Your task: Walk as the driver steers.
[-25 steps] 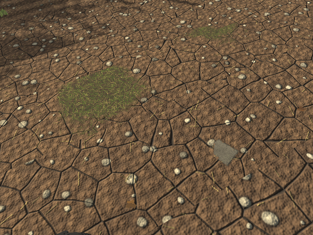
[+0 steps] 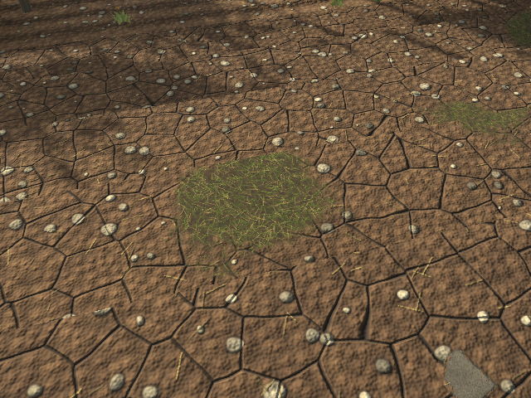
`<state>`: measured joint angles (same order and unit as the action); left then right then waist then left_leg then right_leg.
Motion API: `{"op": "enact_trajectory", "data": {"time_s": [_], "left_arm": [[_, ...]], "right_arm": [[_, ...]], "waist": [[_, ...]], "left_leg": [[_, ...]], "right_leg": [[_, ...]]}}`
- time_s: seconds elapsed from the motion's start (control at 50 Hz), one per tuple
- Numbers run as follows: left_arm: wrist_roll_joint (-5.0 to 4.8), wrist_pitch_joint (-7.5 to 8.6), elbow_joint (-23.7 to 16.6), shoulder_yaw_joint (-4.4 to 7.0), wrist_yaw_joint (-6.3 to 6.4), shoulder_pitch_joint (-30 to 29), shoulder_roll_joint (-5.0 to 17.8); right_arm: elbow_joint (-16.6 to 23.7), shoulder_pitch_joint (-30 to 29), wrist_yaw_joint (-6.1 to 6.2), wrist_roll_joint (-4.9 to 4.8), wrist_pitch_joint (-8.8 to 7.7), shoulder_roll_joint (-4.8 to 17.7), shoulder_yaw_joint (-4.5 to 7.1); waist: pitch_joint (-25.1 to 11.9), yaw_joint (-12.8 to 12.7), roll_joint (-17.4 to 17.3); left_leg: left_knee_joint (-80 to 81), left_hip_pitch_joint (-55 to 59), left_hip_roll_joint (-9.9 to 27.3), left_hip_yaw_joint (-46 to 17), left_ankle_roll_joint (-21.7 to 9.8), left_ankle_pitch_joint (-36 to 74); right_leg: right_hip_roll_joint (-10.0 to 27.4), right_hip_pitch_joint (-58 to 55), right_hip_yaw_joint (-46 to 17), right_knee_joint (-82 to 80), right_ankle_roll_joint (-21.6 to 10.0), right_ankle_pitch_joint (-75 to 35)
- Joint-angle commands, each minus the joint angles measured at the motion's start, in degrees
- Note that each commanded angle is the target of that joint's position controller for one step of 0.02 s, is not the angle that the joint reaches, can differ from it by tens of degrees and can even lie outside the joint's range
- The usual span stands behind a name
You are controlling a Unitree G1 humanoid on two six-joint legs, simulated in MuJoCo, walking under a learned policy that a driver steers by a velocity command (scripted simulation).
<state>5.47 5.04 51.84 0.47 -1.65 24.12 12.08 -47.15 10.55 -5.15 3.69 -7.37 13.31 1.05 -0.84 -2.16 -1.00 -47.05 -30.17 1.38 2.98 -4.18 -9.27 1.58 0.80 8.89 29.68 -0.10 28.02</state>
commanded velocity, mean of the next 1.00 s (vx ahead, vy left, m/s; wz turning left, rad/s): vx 0.50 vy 0.00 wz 0.55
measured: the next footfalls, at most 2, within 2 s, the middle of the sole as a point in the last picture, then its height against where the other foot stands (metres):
right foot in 0.52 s outside the picture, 0.18 m lower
left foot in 1.14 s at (188, 391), level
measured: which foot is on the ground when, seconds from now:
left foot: down 0.00-0.52, up 0.54-1.00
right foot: down 0.00-0.02, up 0.04-0.50, down 0.52-1.00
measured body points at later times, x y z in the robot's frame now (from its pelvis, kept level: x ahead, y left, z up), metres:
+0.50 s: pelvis +0.28 -0.02 -0.13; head +0.28 -0.02 +0.32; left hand +0.43 +0.21 -0.22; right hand +0.24 -0.25 -0.27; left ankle +0.07 +0.09 -0.70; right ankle +0.46 -0.11 -0.84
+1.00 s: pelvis +0.50 +0.01 -0.16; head +0.50 +0.01 +0.29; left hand +0.31 +0.12 -0.31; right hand +0.80 -0.03 -0.25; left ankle +0.56 +0.24 -0.84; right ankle +0.43 -0.12 -0.90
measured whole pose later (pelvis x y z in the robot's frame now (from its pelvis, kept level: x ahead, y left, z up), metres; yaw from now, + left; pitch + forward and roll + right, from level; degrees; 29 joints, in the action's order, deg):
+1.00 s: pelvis +0.50 +0.01 -0.16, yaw +35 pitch +0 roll +0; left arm 5.9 7.8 61.0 -1.5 -0.2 31.4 8.1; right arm -45.2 0.8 -6.2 1.9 -3.0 11.3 0.6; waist -0.9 -4.3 -0.2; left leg -46.4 -40.8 3.3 -1.4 -3.2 7.5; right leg 2.0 -6.4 20.2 14.1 0.1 20.2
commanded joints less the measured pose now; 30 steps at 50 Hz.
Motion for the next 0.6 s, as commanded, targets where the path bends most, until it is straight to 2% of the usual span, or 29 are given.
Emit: {"op": "enact_trajectory", "data": {"time_s": [0.02,0.04,0.06,0.08,0.1,0.12,0.14,0.16,0.18,0.22,0.24,0.26,0.28,0.3,0.32,0.34,0.36,0.38,0.4,0.42,0.44,0.46,0.48,0.5,0.52,0.54,0.56,0.58,0.6], "left_arm": [[2.17,0.92,-2.7,0.82,-1.04,5.5,5.0],[0.95,1.49,-2.8,-0.36,-2.17,8.6,2.0],[-3.22,2.13,-8.9,-0.23,-2.73,-3.9,2.7],[-4.60,2.25,-11.3,1.06,-1.28,-15.6,7.6],[-2.80,1.68,-11.3,0.78,-0.06,-15.0,8.6],[-1.02,1.03,-10.7,-0.15,0.67,-11.5,6.8],[0.14,0.29,-9.5,-1.09,1.16,-9.5,4.0],[0.42,-0.45,-9.5,-1.22,1.31,-9.2,3.7],[0.12,-0.67,-10.3,-1.09,1.25,-9.9,4.2],[-0.83,-1.01,-12.0,-2.62,-0.16,-11.8,1.1],[0.56,-0.48,-10.1,-3.26,-1.61,-7.0,0.4],[0.88,-0.19,-10.0,-2.37,-2.34,-3.2,2.3],[0.58,0.07,-10.8,-1.52,-2.37,-1.6,4.4],[1.11,0.11,-14.3,-2.01,-1.93,-12.4,4.8],[1.90,-0.50,-17.0,-2.14,-1.16,-21.9,4.9],[2.99,-0.47,-18.0,-2.94,-0.96,-29.8,3.3],[2.77,0.04,-18.3,-3.10,-1.32,-34.0,2.0],[1.88,0.28,-18.2,-3.19,-1.75,-35.4,1.2],[1.19,0.46,-16.3,-4.45,-3.00,-33.6,0.0],[-0.15,-0.23,-17.0,-4.62,-3.07,-30.2,-1.1],[-1.59,-1.07,-15.4,-3.88,-2.85,-21.0,0.3],[-1.66,-1.35,-13.4,-3.50,-3.17,-12.6,1.9],[-1.53,-1.33,-8.6,-1.49,-2.38,0.8,5.7],[-1.80,-1.17,-3.7,1.52,-1.26,13.8,12.8],[-1.04,-1.38,0.3,3.57,-1.38,20.8,16.9],[-1.27,-0.78,-4.3,3.10,-3.02,11.8,17.7],[0.28,-1.27,-7.2,2.34,-4.00,7.2,14.6],[0.96,-1.77,-6.7,1.31,-3.95,6.5,10.7],[-0.39,-1.90,-5.6,0.79,-4.43,3.1,10.1]], "right_arm": [[0.1,15.7,3.29,-2.08,-1.87,14.9,5.09],[-0.9,23.6,4.17,-0.61,-0.80,15.5,4.78],[-3.9,29.3,3.28,-0.02,-1.95,16.2,5.46],[-4.5,25.4,2.95,-0.91,-2.87,12.4,5.18],[-3.6,19.5,2.47,-0.85,-2.54,7.9,3.25],[-2.5,12.8,2.02,-0.23,-1.99,4.9,1.84],[-0.9,6.9,1.71,0.21,-1.53,2.1,0.55],[0.2,3.8,1.89,-0.22,-1.19,1.9,0.36],[0.3,3.9,2.61,-0.75,-0.95,2.6,0.40],[-0.4,6.5,3.07,-0.12,-0.81,7.4,1.55],[-0.6,7.7,3.36,2.08,-0.49,8.5,1.51],[1.1,5.6,3.49,1.97,-0.31,8.8,1.39],[2.8,4.3,3.56,1.59,-0.39,9.9,1.54],[-1.3,15.1,4.96,2.67,-1.51,4.6,0.21],[-4.4,25.2,5.96,1.13,-2.30,2.4,-0.43],[-7.2,37.2,7.39,-0.74,-2.25,-0.6,-0.62],[-8.0,41.0,7.61,-1.74,-1.69,0.0,-0.37],[-8.0,40.7,6.89,-2.30,-0.79,0.2,-0.32],[-2.9,29.8,5.87,-3.53,0.59,-0.6,-0.92],[-3.0,24.5,3.02,-0.01,2.09,6.0,-0.68],[-1.5,19.2,0.93,2.79,2.00,9.4,-0.30],[1.2,14.5,0.32,1.09,1.49,10.3,0.15],[1.9,10.1,-0.13,0.29,1.40,12.2,-0.04],[1.4,9.0,-0.88,-0.62,1.28,11.0,-0.34],[-1.9,12.6,-2.00,-0.85,1.24,8.4,-0.76],[-4.7,32.2,-1.96,-0.26,1.72,-1.0,-1.47],[-5.5,34.3,-2.02,0.44,2.48,1.9,-1.54],[-2.7,27.0,-1.04,0.13,3.04,2.2,-1.75],[-0.7,22.4,0.35,-0.35,3.45,3.2,-1.19]], "waist": [[-8.8,4.3,-9.5],[-19.4,6.8,-10.2],[-9.2,12.0,-11.3],[3.9,13.2,-4.2],[-0.1,9.3,1.6],[0.5,4.1,2.5],[2.5,0.5,0.5],[2.5,-0.2,-0.7],[1.1,0.0,0.8],[-0.4,1.0,1.0],[-1.1,0.6,-0.9],[-1.1,-1.5,-0.4],[-0.7,-2.4,-0.1],[1.1,5.4,-0.5],[2.9,11.8,-3.5],[2.9,20.1,-4.7],[3.8,22.6,-5.8],[3.8,22.2,-4.5],[5.8,19.8,1.0],[6.5,13.8,-2.9],[7.6,6.2,-5.1],[8.8,0.4,-2.2],[9.5,-7.5,-1.3],[6.6,-11.3,3.7],[4.1,-11.7,12.6],[-18.3,4.1,18.8],[-20.1,1.9,15.4],[-13.3,-0.2,9.9],[-5.2,0.6,8.5]], "left_leg": [[7.9,41.4,1.3,-13.4,-13.0,22.4],[14.4,52.6,12.8,-36.4,-26.7,37.7],[24.7,51.1,16.2,-49.7,-25.2,18.9],[21.8,39.1,16.9,-46.0,-21.5,8.5],[20.3,30.0,15.2,-42.2,-20.3,6.2],[21.2,18.8,13.5,-38.0,-19.8,6.6],[22.4,8.3,11.2,-33.8,-18.3,4.1],[24.3,3.7,8.8,-31.1,-17.5,0.6],[24.3,1.2,6.4,-27.0,-16.0,0.0],[21.4,-6.7,0.9,-17.9,-12.8,1.6],[16.9,-13.3,-1.8,-15.6,-11.1,-0.3],[14.0,-16.7,-2.8,-15.2,-10.7,-2.3],[10.8,-18.7,-2.8,-15.7,-11.0,-0.5],[4.6,4.2,0.4,-24.2,-8.7,-15.1],[-2.3,28.5,3.7,-30.9,-9.8,-18.5],[-7.8,48.8,4.0,-35.3,-11.1,-23.2],[-11.1,52.1,3.3,-38.9,-11.2,-23.1],[-11.9,46.5,2.3,-39.6,-12.0,-21.1],[-7.5,20.7,-3.0,-30.8,-10.7,-26.7],[-0.7,-11.3,-4.1,-27.1,-10.6,-32.2],[-1.2,-31.1,-4.0,-29.2,-11.0,-40.2],[-5.3,-34.5,-4.9,-28.9,-10.2,-43.1],[-15.9,-33.6,-5.0,-29.9,-6.1,-48.3],[-26.4,-24.9,-5.8,-27.5,-2.0,-38.6],[-51.6,-15.6,-11.0,-21.1,4.2,-29.4],[-67.0,-23.0,-10.0,-14.6,2.7,-31.3],[-77.5,-31.4,-9.9,-13.0,3.1,-31.9],[-80.3,-38.0,-6.8,-11.9,2.4,-24.3],[-78.8,-44.2,-3.5,-13.7,3.6,-14.3]], "right_leg": [[3.9,26.6,-0.6,33.7,-1.7,-27.5],[-4.3,35.1,-6.3,53.8,3.3,10.6],[-6.1,53.6,-16.1,58.2,2.5,9.2],[-1.6,61.6,-18.7,61.8,2.7,4.6],[-0.2,56.0,-19.1,59.5,2.1,0.0],[1.7,49.3,-19.3,55.4,1.7,-4.4],[3.3,43.7,-18.8,49.2,1.3,-5.5],[3.4,41.7,-17.1,46.2,1.7,-5.9],[3.5,39.4,-14.4,40.4,2.6,-7.2],[2.4,27.7,-7.7,30.5,3.9,-10.2],[1.3,18.7,-6.1,39.5,2.7,-23.2],[0.1,15.7,-4.3,41.1,2.4,-23.0],[-1.7,12.2,-2.1,41.9,2.5,-18.6],[4.0,35.3,-16.7,34.2,3.4,-30.0],[4.8,60.3,-18.6,26.4,3.6,-26.9],[4.4,80.0,-19.8,17.7,4.2,-30.0],[4.1,85.2,-19.6,14.2,3.9,-30.1],[3.5,82.2,-16.9,12.0,3.3,-31.1],[3.5,57.0,-12.6,-7.7,1.6,-51.1],[1.3,24.0,-6.2,0.2,0.8,-60.5],[2.0,3.6,-5.9,12.6,1.9,-63.0],[3.0,-3.3,-6.1,9.6,2.3,-56.2],[4.7,-12.0,-7.8,6.4,2.2,-55.6],[5.8,-17.2,-6.1,-1.2,1.0,-51.1],[11.7,-17.7,-13.2,-9.3,-6.6,-52.9],[18.4,-33.0,-17.8,14.9,-15.3,-77.1],[21.1,-30.8,-28.1,12.0,-21.0,-70.7],[23.4,-21.5,-30.2,4.0,-17.8,-46.4],[26.3,-9.5,-40.8,-6.5,-18.2,-5.1]]}}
